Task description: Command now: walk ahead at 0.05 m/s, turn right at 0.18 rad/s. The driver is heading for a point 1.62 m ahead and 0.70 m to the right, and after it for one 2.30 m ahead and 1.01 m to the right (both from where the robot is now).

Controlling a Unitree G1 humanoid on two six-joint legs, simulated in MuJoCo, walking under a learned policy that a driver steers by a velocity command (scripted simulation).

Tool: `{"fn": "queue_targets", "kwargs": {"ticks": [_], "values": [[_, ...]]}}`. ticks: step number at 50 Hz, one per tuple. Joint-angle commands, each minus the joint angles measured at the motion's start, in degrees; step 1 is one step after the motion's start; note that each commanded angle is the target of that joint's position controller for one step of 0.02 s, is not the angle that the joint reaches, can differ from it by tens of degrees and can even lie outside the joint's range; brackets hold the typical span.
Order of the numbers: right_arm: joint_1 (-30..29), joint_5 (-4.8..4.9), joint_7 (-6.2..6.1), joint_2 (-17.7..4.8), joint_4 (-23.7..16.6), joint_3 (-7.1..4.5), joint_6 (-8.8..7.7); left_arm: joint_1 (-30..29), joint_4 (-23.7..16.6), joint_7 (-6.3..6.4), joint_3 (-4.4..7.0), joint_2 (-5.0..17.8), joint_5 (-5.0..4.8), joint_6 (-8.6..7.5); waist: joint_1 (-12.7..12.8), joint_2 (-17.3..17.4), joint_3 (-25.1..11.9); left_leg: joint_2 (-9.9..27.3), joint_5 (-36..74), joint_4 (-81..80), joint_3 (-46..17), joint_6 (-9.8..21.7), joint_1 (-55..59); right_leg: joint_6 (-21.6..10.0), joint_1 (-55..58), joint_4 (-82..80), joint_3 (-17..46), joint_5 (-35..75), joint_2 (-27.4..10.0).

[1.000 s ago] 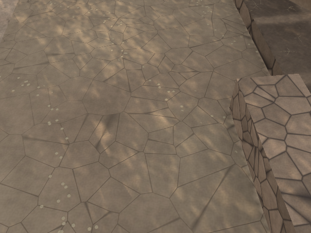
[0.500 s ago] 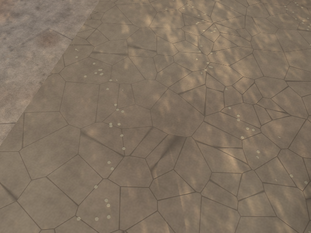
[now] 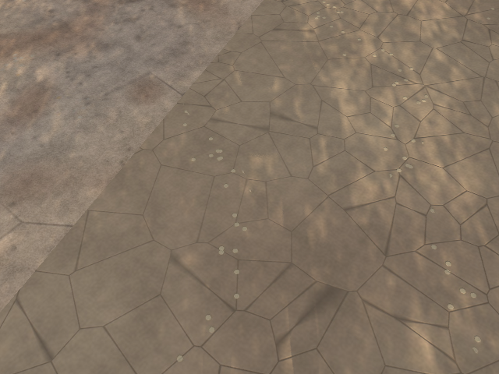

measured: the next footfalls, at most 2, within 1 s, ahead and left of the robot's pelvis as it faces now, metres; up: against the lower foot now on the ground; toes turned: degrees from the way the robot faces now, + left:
left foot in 0.20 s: +0.07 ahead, +0.14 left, +0.00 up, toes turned -12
right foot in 0.64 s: +0.02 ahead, -0.11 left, +0.00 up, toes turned -24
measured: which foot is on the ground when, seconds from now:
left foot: up 0.00-0.18, down 0.20-0.64, up 0.66-1.00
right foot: down 0.00-0.22, up 0.24-0.62, down 0.64-1.00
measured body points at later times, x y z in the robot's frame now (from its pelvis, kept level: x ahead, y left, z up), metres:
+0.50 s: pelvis +0.02 +0.04 +0.01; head +0.06 +0.04 +0.46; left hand +0.24 +0.27 -0.10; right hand +0.07 -0.27 -0.09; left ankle +0.03 +0.15 -0.73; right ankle -0.01 -0.11 -0.68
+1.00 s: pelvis +0.02 +0.00 +0.01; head +0.05 -0.04 +0.46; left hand +0.31 +0.15 -0.07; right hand +0.00 -0.33 -0.10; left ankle +0.13 +0.11 -0.70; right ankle -0.01 -0.10 -0.73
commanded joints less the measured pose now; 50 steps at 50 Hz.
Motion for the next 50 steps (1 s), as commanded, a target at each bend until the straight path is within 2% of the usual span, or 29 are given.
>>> {"fn": "queue_targets", "kwargs": {"ticks": [1, 3, 6, 9, 10, 11, 12, 13, 14, 15, 16, 18, 21, 24, 28, 30, 31, 32, 33, 34, 35, 36, 37, 38, 40, 42, 44, 47, 50], "values": [[4.13, 0.24, -0.76, -5.3, -1.34, -2.03, -0.8, -1.62, -4.31, 1.17, 4.02, 12.88, -0.58, 0.76, -0.87, -9.63, -6.63, -0.48, 3.8, -5.15, 1.81, -0.41, -0.95, -8.66, 8.92, -10.86, 19.26, -1.68, -12.02], [3.34, 0.43, -0.89, -5.13, -1.08, -2.12, -1.25, -1.1, -4.46, 1.69, 4.35, 12.57, -1.02, 1.1, -0.38, -10.06, -8.23, -0.62, 6.48, -7.48, 1.28, 0.06, 0.02, -9.07, 9.97, -11.0, 20.4, -2.58, -12.23], [2.36, 0.52, -0.49, -4.69, -1.01, -2.08, -2.09, -1.18, -4.56, 2.3, 4.76, 12.23, -1.39, 2.0, -0.29, -10.45, -8.67, -0.86, 9.82, -12.71, 1.12, 0.93, 1.99, -8.88, 9.62, -10.78, 21.89, -4.43, -11.82], [4.75, 0.44, 0.5, -4.83, 0.21, -2.44, -3.2, -1.92, -4.98, 3.13, 4.88, 11.78, -2.28, 3.27, -2.42, -9.86, -8.2, -0.83, 18.5, -25.54, 2.95, 3.34, 9.74, -6.1, 5.28, -8.2, 21.07, -6.92, -9.16], [5.98, -0.08, 0.43, -7.35, 0.18, -3.12, -3.33, -0.89, -5.2, 3.26, 4.47, 10.38, -2.15, 3.37, -2.42, -6.76, -8.54, 4.76, 19.19, -28.6, -1.02, 5.64, 14.71, -3.55, 0.32, -4.43, 19.03, -11.43, -6.93], [5.78, -1.44, 0.22, -12.82, 0.19, -4.36, -2.94, -2.07, -7.14, 3.08, 3.95, 8.18, -1.89, 2.99, -1.1, 7.41, -5.47, 14.87, 18.8, -32.8, -13.06, 12.09, 14.29, -0.06, -9.29, 5.86, 9.0, -19.16, 0.48], [2.6, -3.07, 0.4, -12.49, -1.23, -4.29, -3.14, -0.98, -7.06, 2.89, 4.57, 10.05, -1.5, 2.29, -1.21, 14.01, -4.76, 23.63, 27.33, -35.23, -21.53, 18.39, 10.74, 2.36, -11.39, 20.35, 3.64, -27.4, 2.63], [-0.73, -3.17, 0.11, -9.17, -2.74, -3.15, -3.57, 1.93, -5.4, 2.78, 5.73, 12.81, -1.33, 2.1, 0.18, 9.13, -4.72, 23.47, 33.59, -33.97, -18.66, 19.02, 9.82, 3.44, -11.1, 30.13, 5.38, -26.69, 0.61], [-3.67, -2.12, -0.11, -7.52, -3.34, -2.65, -3.85, 4.69, -3.55, 2.83, 6.14, 12.89, -1.62, 2.6, 1.85, 6.1, -4.47, 20.2, 36.6, -32.29, -12.93, 16.56, 10.35, 4.21, -11.31, 34.28, 5.13, -23.9, 0.47], [-4.96, -0.93, -0.19, -6.86, -3.55, -2.4, -4.05, 6.32, -2.48, 3.15, 6.06, 11.97, -1.47, 3.33, 2.07, 5.37, -4.19, 18.0, 38.53, -30.95, -9.12, 14.87, 12.36, 5.3, -12.93, 37.54, 4.82, -20.9, 0.03], [-4.54, -0.33, -0.26, -6.43, -3.25, -2.09, -4.07, 6.35, -2.37, 3.24, 5.81, 11.02, -1.37, 3.85, 1.4, 5.41, -3.87, 17.44, 42.87, -30.07, -6.57, 14.7, 13.4, 6.34, -14.1, 40.53, 4.41, -19.32, -0.35], [-2.7, -0.41, -0.49, -6.64, -2.53, -2.06, -3.5, 4.09, -3.99, 2.88, 5.2, 9.77, -1.89, 4.19, 0.07, 6.59, -3.27, 15.76, 46.21, -29.96, -2.04, 15.31, 14.78, 7.93, -14.86, 39.71, 1.7, -16.69, -1.19], [0.43, -0.72, -0.89, -8.1, -1.66, -2.59, -2.47, -0.71, -7.08, 2.16, 4.34, 8.75, -2.17, 4.1, -3.0, 7.78, -3.9, 17.23, 46.19, -29.91, -0.82, 16.65, 20.64, 9.33, -15.66, 31.4, -0.26, -15.19, -3.48], [-0.16, -0.41, -0.47, -10.38, -1.7, -3.4, -1.97, -1.96, -9.05, 1.18, 3.68, 8.18, -1.93, 4.23, -3.64, 8.41, -4.58, 18.82, 46.23, -30.04, 1.28, 17.1, 19.57, 8.71, -10.03, 23.62, -2.92, -16.06, -5.34], [-1.41, 0.59, 0.7, -11.97, -1.42, -4.1, -2.14, -1.17, -10.24, 0.39, 4.15, 9.3, -1.91, 4.9, -3.02, 9.34, -4.87, 19.99, 47.54, -28.05, 3.85, 16.31, 17.16, 6.19, -2.68, 14.42, -6.59, -15.37, -4.75], [-2.59, 1.68, 1.1, -12.15, -1.12, -4.28, -2.5, 0.68, -10.15, -0.11, 4.51, 9.29, -1.87, 5.36, -1.3, 8.82, -5.06, 19.93, 46.62, -24.46, 5.43, 14.3, 16.18, 3.71, 1.88, 5.82, -7.93, -10.71, -3.96], [-2.54, 2.24, 1.18, -11.42, -0.67, -4.15, -2.75, 3.03, -9.47, -0.09, 4.94, 9.64, -1.73, 5.41, 0.15, 7.7, -5.68, 18.6, 44.07, -20.58, 7.54, 11.91, 13.89, 1.86, 7.15, -1.15, -8.38, -4.27, -2.76], [0.92, 1.62, 1.43, -9.47, 0.63, -3.7, -3.24, 6.1, -8.91, 0.58, 6.11, 12.5, -1.56, 5.33, 0.77, 1.92, -8.0, 15.42, 36.96, -12.43, 11.57, 7.53, 7.94, -0.67, 16.73, -5.68, -3.82, 7.36, -3.99], [0.12, -1.95, 1.57, -5.2, -2.03, -2.12, -3.57, 9.06, -9.82, 1.79, 7.93, 20.47, -1.16, 5.02, 0.23, -16.17, -10.68, 8.26, 5.9, 6.16, 15.49, 1.29, -10.47, -8.19, 29.91, -3.55, 17.4, 34.76, -19.48], [-4.54, -1.81, 1.23, -6.11, -3.89, -2.25, -3.6, 8.95, -10.71, 1.06, 7.1, 19.37, 0.38, 3.56, 3.16, -15.04, -13.62, 2.07, -10.31, 17.39, 6.52, -0.5, -17.18, -19.97, 26.01, -4.95, 27.42, 38.35, -27.53], [-5.82, -0.41, 1.04, -8.64, -3.76, -3.03, -3.23, 7.6, -10.57, 0.54, 6.4, 16.96, 0.42, 2.28, 3.5, -8.88, -11.9, 3.77, -7.8, 21.68, 2.74, -0.21, -17.86, -19.41, 23.77, -6.3, 22.55, 32.27, -24.74], [-5.88, 0.32, 0.84, -8.79, -3.64, -3.21, -3.01, 4.72, -10.23, 0.81, 6.04, 15.36, -0.22, 1.58, 1.65, -7.77, -8.83, 4.82, -2.59, 20.75, 2.14, 0.46, -18.38, -15.83, 21.3, -6.54, 17.75, 25.8, -20.74], [-5.19, -0.03, 0.31, -8.88, -2.75, -3.42, -2.79, 2.05, -10.38, 1.18, 5.73, 14.11, -1.05, 1.58, 0.47, -5.6, -7.19, 5.37, 1.6, 17.77, 1.81, 0.51, -18.53, -12.93, 19.5, -6.8, 15.45, 20.49, -17.87], [-4.75, -0.51, -0.05, -9.59, -2.66, -3.71, -2.61, 0.25, -10.72, 1.58, 5.36, 13.47, -1.52, 1.81, -0.44, -6.35, -6.53, 5.32, 4.81, 15.77, 1.67, 0.15, -16.94, -11.85, 17.28, -7.15, 14.34, 19.63, -16.51], [-2.75, -0.47, 0.2, -8.41, -2.21, -3.52, -2.71, -0.02, -11.09, 2.19, 5.19, 13.58, -1.0, 2.27, -1.41, -7.28, -7.99, 3.55, 8.68, 13.72, 2.33, -0.71, -13.32, -11.87, 15.21, -7.58, 13.39, 19.61, -14.8], [-2.86, -0.19, 0.24, -7.37, -2.35, -3.12, -2.79, 0.8, -10.97, 2.61, 5.29, 13.75, -1.03, 2.39, -1.01, -7.7, -8.35, 2.74, 10.1, 7.77, 2.28, -1.31, -12.42, -11.92, 15.36, -7.53, 13.88, 17.03, -14.2], [-3.98, -0.3, 0.25, -6.76, -2.79, -2.78, -2.9, 1.42, -10.74, 2.97, 5.54, 14.51, -1.04, 2.63, -0.25, -8.0, -8.03, 2.17, 11.14, 2.13, 1.76, -1.66, -10.83, -11.65, 14.4, -7.42, 15.26, 11.82, -13.69], [-5.01, -0.04, 0.69, -6.8, -3.42, -2.67, -3.16, 1.21, -10.9, 2.96, 5.8, 15.26, -0.96, 2.99, 0.38, -9.34, -7.07, 1.01, 11.63, -4.1, 1.27, -1.35, -7.19, -11.44, 11.19, -7.42, 18.47, 4.64, -13.11], [-4.85, 0.38, 1.33, -7.32, -3.91, -2.89, -3.85, 0.7, -11.12, 2.55, 5.81, 15.24, -1.08, 3.31, 0.55, -10.17, -6.82, -0.11, 10.73, -9.47, 1.0, -0.43, -3.84, -10.98, 10.3, -6.35, 22.56, 4.67, -12.82]]}}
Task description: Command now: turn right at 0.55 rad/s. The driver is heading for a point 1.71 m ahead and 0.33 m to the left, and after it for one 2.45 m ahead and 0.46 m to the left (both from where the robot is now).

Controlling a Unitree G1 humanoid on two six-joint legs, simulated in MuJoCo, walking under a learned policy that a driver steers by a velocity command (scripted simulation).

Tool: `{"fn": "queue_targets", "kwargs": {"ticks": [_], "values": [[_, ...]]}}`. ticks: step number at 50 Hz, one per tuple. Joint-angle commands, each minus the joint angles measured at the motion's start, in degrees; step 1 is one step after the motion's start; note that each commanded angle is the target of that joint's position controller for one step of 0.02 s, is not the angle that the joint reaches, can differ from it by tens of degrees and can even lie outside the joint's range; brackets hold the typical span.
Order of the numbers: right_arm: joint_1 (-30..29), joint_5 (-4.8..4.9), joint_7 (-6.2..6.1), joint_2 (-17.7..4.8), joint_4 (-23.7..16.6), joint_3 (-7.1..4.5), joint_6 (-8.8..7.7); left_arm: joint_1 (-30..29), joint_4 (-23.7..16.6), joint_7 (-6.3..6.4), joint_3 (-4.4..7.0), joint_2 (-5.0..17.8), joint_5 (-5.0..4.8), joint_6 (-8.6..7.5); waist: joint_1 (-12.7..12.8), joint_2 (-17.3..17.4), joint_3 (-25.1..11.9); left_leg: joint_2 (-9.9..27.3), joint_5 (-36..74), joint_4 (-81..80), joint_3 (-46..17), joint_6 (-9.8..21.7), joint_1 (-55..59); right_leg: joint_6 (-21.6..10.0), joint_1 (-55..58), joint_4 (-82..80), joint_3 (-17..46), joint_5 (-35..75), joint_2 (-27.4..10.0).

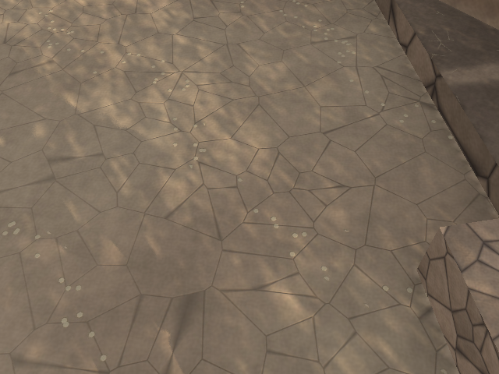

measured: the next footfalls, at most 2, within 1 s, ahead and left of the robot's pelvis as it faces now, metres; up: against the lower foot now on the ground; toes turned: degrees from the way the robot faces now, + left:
left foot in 0.10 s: +0.06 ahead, +0.14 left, +0.00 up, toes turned -8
right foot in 0.42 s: +0.01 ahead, -0.12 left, +0.00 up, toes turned -3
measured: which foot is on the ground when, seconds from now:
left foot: up 0.00-0.08, down 0.10-1.00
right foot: down 0.00-0.10, up 0.12-0.40, down 0.42-1.00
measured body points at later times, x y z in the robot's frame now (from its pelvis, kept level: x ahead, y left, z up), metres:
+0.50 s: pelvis +0.00 +0.01 +0.00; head +0.02 +0.00 +0.45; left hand +0.16 +0.26 -0.11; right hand +0.11 -0.26 -0.12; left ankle +0.02 +0.14 -0.74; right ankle -0.03 -0.12 -0.74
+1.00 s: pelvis +0.00 -0.01 +0.00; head +0.01 -0.01 +0.45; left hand +0.13 +0.23 -0.13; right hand +0.04 -0.29 -0.14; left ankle +0.02 +0.14 -0.74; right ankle -0.03 -0.12 -0.74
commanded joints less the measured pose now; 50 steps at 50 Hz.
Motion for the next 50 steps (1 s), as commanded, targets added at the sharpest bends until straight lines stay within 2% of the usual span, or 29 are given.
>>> {"fn": "queue_targets", "kwargs": {"ticks": [1, 3, 4, 5, 6, 7, 8, 9, 10, 11, 13, 15, 16, 17, 19, 20, 21, 22, 23, 24, 25, 26, 28, 32, 39, 50], "values": [[-0.04, 0.38, 0.57, -5.8, -4.28, -1.57, -1.53, -2.36, -4.23, -0.03, 2.76, 9.98, -0.11, -0.41, -0.12, -9.9, -7.42, -1.0, -0.13, -5.37, 0.62, 0.9, 2.34, -10.1, 6.19, -5.72, 17.88, 11.81, -14.29], [2.52, 0.37, 1.15, -5.3, -3.68, -1.6, -2.07, -3.55, -4.34, 0.07, 2.24, 8.89, -0.48, -0.14, -1.61, -9.63, -8.48, -0.71, 5.29, -14.32, 1.65, 2.13, 7.82, -8.34, 6.04, -2.83, 18.16, 13.99, -13.05], [3.76, 0.05, 1.26, -5.13, -3.33, -1.64, -2.31, -3.38, -4.14, 0.27, 1.79, 7.83, -0.74, -0.03, -2.5, -8.84, -8.49, 0.24, 12.06, -21.23, 1.82, 3.19, 12.33, -6.21, 4.42, -1.21, 17.34, 11.52, -11.35], [4.18, -0.9, 1.04, -7.54, -3.88, -2.0, -2.35, -0.7, -3.68, 0.36, 1.0, 5.52, -0.15, -0.18, -1.45, -3.78, -9.5, 7.45, 17.02, -23.83, -4.45, 5.7, 17.83, -2.86, 0.51, 3.52, 14.22, 2.3, -8.32], [1.17, -1.87, 0.72, -12.03, -4.8, -2.57, -1.86, 2.93, -3.86, 0.27, 0.4, 3.42, 0.51, -0.6, 2.79, 10.6, -7.69, 17.2, 28.23, -24.84, -16.19, 12.67, 19.89, 0.97, -7.57, 12.63, 4.27, -15.2, 0.75], [1.78, -2.72, 0.96, -9.28, -4.71, -1.94, -2.04, 0.95, -4.03, 0.71, 1.58, 7.35, 0.76, -1.02, -0.01, 13.65, -6.84, 23.15, 28.15, -26.6, -23.5, 21.01, 15.48, 3.9, -10.25, 24.03, 1.16, -25.85, 1.04], [0.94, -2.1, 1.01, -7.97, -5.07, -1.4, -2.29, 1.19, -3.08, 0.94, 2.81, 10.5, 0.23, -0.98, -0.24, 9.8, -5.51, 21.91, 25.39, -26.66, -21.32, 21.81, 14.31, 5.03, -11.08, 32.39, 1.97, -24.24, -0.15], [-0.57, -1.26, 0.86, -7.06, -4.96, -1.12, -2.32, 1.7, -1.84, 1.04, 3.08, 10.08, -0.01, -0.6, 0.44, 7.61, -4.81, 18.63, 22.54, -25.9, -16.87, 19.47, 14.18, 5.95, -11.72, 35.7, 2.08, -21.05, -0.48], [-1.65, -0.43, 0.77, -6.05, -5.02, -0.7, -2.34, 2.33, -0.89, 1.28, 2.88, 8.69, 0.04, -0.04, 0.57, 7.21, -4.05, 16.14, 21.12, -25.36, -13.4, 17.47, 14.62, 6.93, -12.35, 36.63, 2.2, -18.66, -0.67], [-1.93, -0.14, 0.71, -5.0, -4.74, -0.16, -2.37, 2.48, -0.35, 1.31, 2.36, 6.84, 0.12, 0.35, 0.42, 7.21, -3.75, 14.91, 22.62, -24.87, -11.26, 16.8, 14.78, 7.68, -11.81, 36.01, 2.4, -16.57, -0.93], [-1.45, -0.43, 0.64, -4.03, -3.99, 0.33, -1.95, 1.58, -0.42, 1.01, 1.24, 3.75, 0.0, 0.35, 0.05, 8.56, -4.21, 12.15, 24.76, -24.39, -6.88, 16.27, 15.5, 8.6, -8.69, 28.64, -0.94, -14.68, -1.9], [-0.9, -0.52, 0.6, -4.64, -3.52, 0.24, -1.35, -0.36, -0.86, 0.66, 0.15, 1.6, 0.17, 0.03, -1.26, 10.22, -5.58, 11.27, 26.83, -23.12, -5.16, 16.15, 16.92, 8.9, -4.17, 18.01, -4.77, -14.94, -4.09], [0.41, -0.48, 0.62, -5.58, -3.11, -0.01, -0.98, -1.33, -1.0, 0.51, -0.1, 1.32, 0.08, -0.14, -2.36, 10.82, -5.99, 11.62, 27.7, -22.55, -5.61, 16.52, 17.53, 8.79, -2.34, 13.5, -6.02, -15.15, -4.29], [1.51, -0.38, 0.65, -6.46, -2.75, -0.18, -0.63, -1.22, -0.67, 0.39, 0.07, 2.09, -0.17, -0.3, -2.93, 10.79, -6.49, 12.0, 28.26, -21.9, -6.4, 16.84, 18.2, 8.6, -0.69, 9.43, -6.85, -12.94, -4.1], [1.25, 0.45, 0.77, -6.25, -2.21, 0.18, -0.32, 2.03, 1.33, 0.19, 0.24, 2.38, -0.11, -0.5, -0.94, 9.59, -6.2, 11.4, 27.99, -20.39, -6.1, 15.5, 16.59, 6.96, 5.9, -5.27, -8.35, -0.98, -3.56], [3.4, 0.59, 0.92, -5.56, -1.38, 0.5, -0.76, 2.26, 1.6, 0.21, 0.29, 3.46, 0.47, -0.57, -1.09, 8.0, -6.02, 10.75, 26.25, -20.49, -5.96, 13.21, 14.34, 5.5, 10.25, -9.61, -6.41, 5.37, -4.52], [4.67, -0.41, 1.28, -4.76, -1.2, 1.01, -1.64, 2.74, 1.11, 0.63, 0.62, 6.31, 1.0, -0.55, -1.92, 3.5, -7.64, 9.33, 21.94, -19.12, -4.34, 9.82, 10.83, 3.6, 15.71, -7.73, -1.45, 15.36, -9.26], [6.42, -1.42, 1.78, -3.51, -1.36, 1.36, -2.54, 1.8, 1.52, 0.81, 1.25, 9.47, 1.26, -0.35, -4.78, -5.23, -8.12, 4.52, 14.03, -18.52, 0.76, 6.6, 9.85, 0.23, 14.34, -3.1, 0.82, 17.97, -11.87], [3.83, -1.84, 1.69, -3.05, -1.01, 1.67, -2.71, 0.79, 1.68, 0.18, 0.44, 5.39, 1.3, -0.49, -2.94, -6.32, -8.12, 3.23, 10.06, -18.35, 2.84, 4.15, 13.86, -1.68, 9.11, -3.65, 0.63, 9.2, -11.26], [1.38, -1.6, 1.61, -3.9, -0.95, 1.48, -2.6, 0.29, 1.68, -0.21, -0.27, 3.16, 1.64, -0.82, -1.89, -4.79, -6.05, 2.9, 10.48, -17.6, 3.11, 3.3, 14.12, -1.13, 7.04, -4.56, 0.32, 4.68, -10.1], [0.34, -1.19, 1.34, -3.79, -0.88, 1.42, -2.3, 0.36, 2.11, -0.22, -0.41, 3.16, 1.97, -1.21, -1.58, -4.18, -5.15, 2.93, 11.84, -17.01, 3.24, 3.48, 14.24, -0.17, 5.74, -4.8, -0.17, 3.5, -9.37], [0.61, -0.92, 1.05, -3.78, -0.7, 1.41, -1.8, 0.49, 2.35, -0.26, -0.51, 3.35, 1.84, -1.67, -1.59, -4.81, -3.87, 2.99, 13.23, -16.77, 3.01, 3.71, 13.96, 0.41, 4.83, -4.86, -0.38, 4.18, -8.98], [1.88, -0.77, 0.69, -3.71, -0.01, 1.38, -1.28, 1.55, 3.11, -0.15, -0.86, 3.0, 1.61, -2.39, -1.91, -4.99, -2.88, 3.18, 13.81, -16.92, 2.81, 3.91, 14.16, 0.94, 3.69, -4.61, -0.64, 4.66, -8.7], [2.81, -0.71, 0.23, -3.49, 1.83, 1.31, -0.87, 2.0, 3.91, -0.01, -1.38, 2.51, 1.48, -2.82, -1.92, -3.48, -1.95, 3.16, 13.95, -17.06, 2.8, 3.35, 14.55, 0.91, 2.72, -4.65, -0.7, 3.56, -8.29], [3.96, -0.54, -0.62, -3.98, 5.22, 1.06, -0.41, 2.62, 5.96, -0.28, -1.81, 2.14, 1.36, -3.6, -1.98, -1.34, -2.27, 3.41, 15.29, -17.58, 2.46, 2.72, 15.64, 0.76, 3.19, -4.57, -1.42, 5.08, -7.56], [5.56, -0.33, -1.46, -4.02, 10.64, 0.99, 0.18, 3.85, 10.92, -0.41, -2.24, 1.75, 1.14, -3.85, -2.02, -0.91, -2.02, 3.37, 15.96, -18.27, 2.51, 2.78, 16.08, 1.06, 3.81, -4.96, -3.01, 6.08, -6.37]]}}
Keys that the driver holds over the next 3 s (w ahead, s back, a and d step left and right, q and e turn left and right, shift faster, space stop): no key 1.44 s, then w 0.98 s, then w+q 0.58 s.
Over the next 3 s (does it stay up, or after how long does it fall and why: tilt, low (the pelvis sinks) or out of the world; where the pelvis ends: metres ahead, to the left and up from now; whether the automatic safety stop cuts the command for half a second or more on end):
stays up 0.73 0.00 0.01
